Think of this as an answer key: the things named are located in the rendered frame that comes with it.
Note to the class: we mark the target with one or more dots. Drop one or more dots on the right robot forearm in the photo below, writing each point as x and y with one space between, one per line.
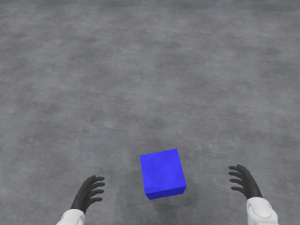
260 212

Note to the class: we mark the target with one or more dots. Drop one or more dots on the carton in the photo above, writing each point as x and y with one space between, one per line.
162 174

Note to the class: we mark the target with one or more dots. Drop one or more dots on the robot left hand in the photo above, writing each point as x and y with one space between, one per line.
82 200

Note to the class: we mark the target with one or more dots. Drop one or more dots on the robot right hand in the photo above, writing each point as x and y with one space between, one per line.
249 187

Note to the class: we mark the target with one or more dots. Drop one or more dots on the left robot forearm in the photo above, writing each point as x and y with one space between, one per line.
72 217

